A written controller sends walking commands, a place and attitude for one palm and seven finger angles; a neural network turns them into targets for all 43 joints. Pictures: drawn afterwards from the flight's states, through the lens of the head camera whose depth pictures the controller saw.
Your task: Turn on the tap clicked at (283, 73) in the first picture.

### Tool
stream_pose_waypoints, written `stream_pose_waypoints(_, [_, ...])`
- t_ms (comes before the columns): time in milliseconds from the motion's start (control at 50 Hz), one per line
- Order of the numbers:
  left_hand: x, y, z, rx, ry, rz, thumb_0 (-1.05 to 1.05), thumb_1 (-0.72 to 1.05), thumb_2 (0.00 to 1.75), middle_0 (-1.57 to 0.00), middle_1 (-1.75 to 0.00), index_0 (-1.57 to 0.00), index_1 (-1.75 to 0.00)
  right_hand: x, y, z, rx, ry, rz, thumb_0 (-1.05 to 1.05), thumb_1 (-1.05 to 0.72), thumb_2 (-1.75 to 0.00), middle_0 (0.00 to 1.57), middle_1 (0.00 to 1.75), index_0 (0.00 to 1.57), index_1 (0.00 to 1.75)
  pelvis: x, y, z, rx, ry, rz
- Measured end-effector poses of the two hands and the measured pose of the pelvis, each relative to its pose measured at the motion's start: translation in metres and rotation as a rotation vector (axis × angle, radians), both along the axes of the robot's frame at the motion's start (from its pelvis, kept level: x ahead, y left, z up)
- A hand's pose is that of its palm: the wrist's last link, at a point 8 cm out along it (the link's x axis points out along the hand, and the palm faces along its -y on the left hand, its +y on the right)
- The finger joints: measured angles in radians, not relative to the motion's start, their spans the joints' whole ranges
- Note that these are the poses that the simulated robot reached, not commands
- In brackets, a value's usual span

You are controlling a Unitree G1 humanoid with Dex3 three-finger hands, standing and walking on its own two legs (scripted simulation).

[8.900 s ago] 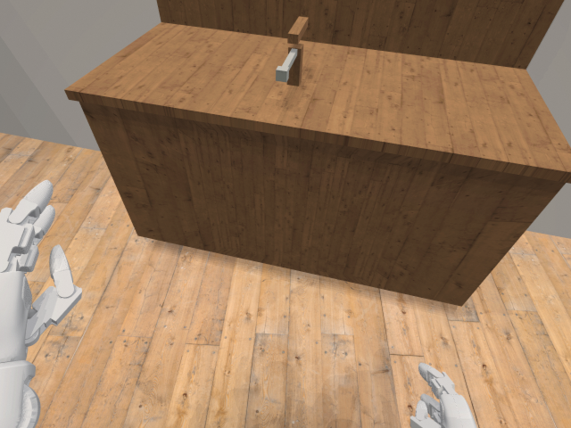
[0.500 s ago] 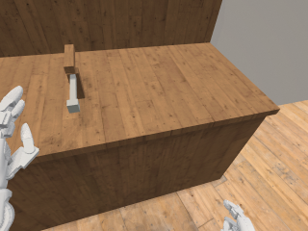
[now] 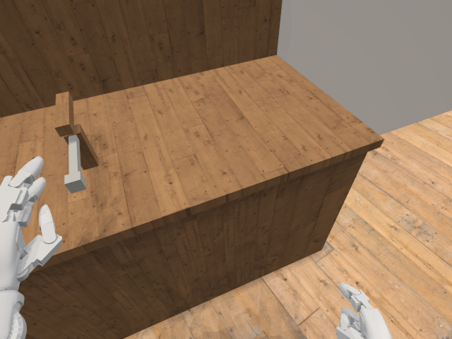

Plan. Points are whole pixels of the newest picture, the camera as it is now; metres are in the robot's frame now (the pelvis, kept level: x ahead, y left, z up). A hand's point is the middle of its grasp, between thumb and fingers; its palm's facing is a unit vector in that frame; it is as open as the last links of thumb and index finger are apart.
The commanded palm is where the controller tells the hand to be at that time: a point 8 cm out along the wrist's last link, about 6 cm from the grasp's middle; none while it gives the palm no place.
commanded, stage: come to a stop and stand still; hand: left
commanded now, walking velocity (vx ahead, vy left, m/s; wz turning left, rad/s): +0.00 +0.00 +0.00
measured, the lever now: (75, 182) +0.38 +0.30 +0.09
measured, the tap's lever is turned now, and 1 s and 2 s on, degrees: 0 0 0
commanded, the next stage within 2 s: look again from close up in 0.98 s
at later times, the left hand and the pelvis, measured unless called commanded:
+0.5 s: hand (31, 256) +0.20 +0.27 +0.14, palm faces +0.39 -0.85 -0.34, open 7.4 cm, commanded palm +0.14 +0.30 +0.18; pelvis -0.01 +0.02 +0.01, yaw +1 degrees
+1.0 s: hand (1, 249) +0.20 +0.30 +0.16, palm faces +0.42 -0.84 -0.35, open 7.4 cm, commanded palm +0.14 +0.33 +0.18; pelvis -0.01 +0.05 +0.01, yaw +2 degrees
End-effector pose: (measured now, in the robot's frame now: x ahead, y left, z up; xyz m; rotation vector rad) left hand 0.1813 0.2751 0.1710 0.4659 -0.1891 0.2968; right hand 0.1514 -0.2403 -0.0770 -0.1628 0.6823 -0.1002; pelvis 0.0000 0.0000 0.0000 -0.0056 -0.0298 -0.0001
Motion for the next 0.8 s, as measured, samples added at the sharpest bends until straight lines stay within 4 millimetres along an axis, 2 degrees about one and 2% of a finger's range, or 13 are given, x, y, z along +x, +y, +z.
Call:
stream_pose_waypoints(40, [-0.01, -0.008, -0.021, -0.051, 0.066, -0.012, 0.01, 0.9, 0.9, -0.21, -0.3, -0.21, -0.3, -0.002, -0.008, 0.006, -0.05, 0.007, -0.004, 0.01, -0.91, -0.9, 0.2, 0.3, 0.2, 0.3, -0.002, -0.003, 0.0, 0.0, -0.002, 0.002])
stream_pose_waypoints(80, [-0.018, -0.008, -0.03, -0.075, 0.078, -0.003, 0.01, 0.89, 0.9, -0.21, -0.3, -0.21, -0.3, -0.002, -0.013, 0.012, -0.098, 0.015, 0.007, 0.01, -0.91, -0.9, 0.2, 0.3, 0.2, 0.3, -0.004, -0.006, 0.0, -0.003, -0.002, 0.01])
stream_pose_waypoints(120, [-0.023, -0.003, -0.026, -0.073, 0.052, 0.023, 0.01, 0.89, 0.9, -0.22, -0.31, -0.22, -0.3, 0.0, -0.014, 0.016, -0.132, 0.018, 0.029, 0.01, -0.91, -0.9, 0.2, 0.3, 0.19, 0.3, -0.007, -0.007, 0.0, -0.008, -0.002, 0.017])
stream_pose_waypoints(180, [-0.027, 0.009, -0.004, -0.035, -0.042, 0.067, 0.02, 0.89, 0.9, -0.22, -0.31, -0.22, -0.3, 0.007, -0.009, 0.019, -0.15, 0.006, 0.061, 0.01, -0.91, -0.9, 0.2, 0.3, 0.19, 0.3, -0.01, -0.006, 0.001, -0.013, -0.006, 0.028])
stream_pose_waypoints(240, [-0.03, 0.018, 0.02, -0.001, -0.143, 0.096, 0.02, 0.89, 0.9, -0.22, -0.31, -0.22, -0.3, 0.014, 0.002, 0.02, -0.132, -0.022, 0.084, 0.01, -0.91, -0.9, 0.2, 0.3, 0.19, 0.3, -0.011, -0.002, 0.003, -0.016, -0.01, 0.033])
stream_pose_waypoints(300, [-0.03, 0.022, 0.03, 0.004, -0.187, 0.1, 0.01, 0.89, 0.9, -0.21, -0.3, -0.21, -0.3, 0.02, 0.018, 0.021, -0.095, -0.05, 0.094, 0.01, -0.91, -0.9, 0.2, 0.3, 0.2, 0.3, -0.011, 0.005, 0.004, -0.017, -0.009, 0.032])
stream_pose_waypoints(340, [-0.029, 0.023, 0.026, -0.011, -0.17, 0.095, 0.01, 0.89, 0.9, -0.21, -0.3, -0.21, -0.3, 0.021, 0.029, 0.021, -0.068, -0.061, 0.093, 0.01, -0.91, -0.9, 0.2, 0.3, 0.2, 0.3, -0.011, 0.009, 0.005, -0.017, -0.006, 0.028])
stream_pose_waypoints(400, [-0.025, 0.025, 0.009, -0.047, -0.098, 0.085, 0.01, 0.9, 0.9, -0.21, -0.3, -0.21, -0.3, 0.02, 0.043, 0.02, -0.04, -0.059, 0.094, 0.01, -0.91, -0.9, 0.2, 0.3, 0.2, 0.3, -0.01, 0.014, 0.006, -0.015, -0.001, 0.024])
stream_pose_waypoints(500, [-0.021, 0.032, -0.014, -0.081, -0.002, 0.081, 0.01, 0.89, 0.9, -0.21, -0.3, -0.21, -0.3, 0.012, 0.058, 0.016, -0.039, -0.011, 0.106, 0.01, -0.91, -0.9, 0.2, 0.3, 0.2, 0.3, -0.011, 0.021, 0.007, -0.009, 0.003, 0.02])
stream_pose_waypoints(560, [-0.02, 0.036, -0.01, -0.072, -0.015, 0.077, 0.01, 0.89, 0.9, -0.21, -0.3, -0.21, -0.3, 0.008, 0.062, 0.013, -0.055, 0.021, 0.12, 0.01, -0.91, -0.9, 0.2, 0.3, 0.2, 0.3, -0.011, 0.024, 0.007, -0.007, 0.002, 0.024])
stream_pose_waypoints(700, [-0.021, 0.047, 0.013, -0.023, -0.108, 0.06, 0.01, 0.89, 0.9, -0.21, -0.3, -0.21, -0.3, 0.009, 0.064, 0.013, -0.082, 0.036, 0.122, 0.01, -0.9, -0.9, 0.2, 0.3, 0.2, 0.3, -0.01, 0.035, 0.006, -0.014, 0.002, 0.03])
stream_pose_waypoints(800, [-0.023, 0.055, 0.007, -0.03, -0.082, 0.066, 0.01, 0.89, 0.9, -0.21, -0.3, -0.21, -0.3, 0.015, 0.065, 0.017, -0.087, 0.013, 0.102, 0.01, -0.91, -0.9, 0.2, 0.3, 0.2, 0.3, -0.009, 0.042, 0.006, -0.014, 0.004, 0.025])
